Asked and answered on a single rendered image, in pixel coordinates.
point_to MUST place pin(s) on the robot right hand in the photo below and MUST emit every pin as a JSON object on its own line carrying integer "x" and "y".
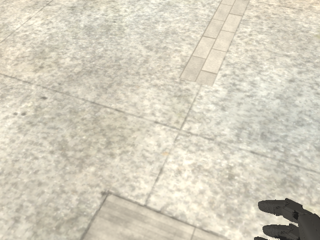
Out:
{"x": 308, "y": 223}

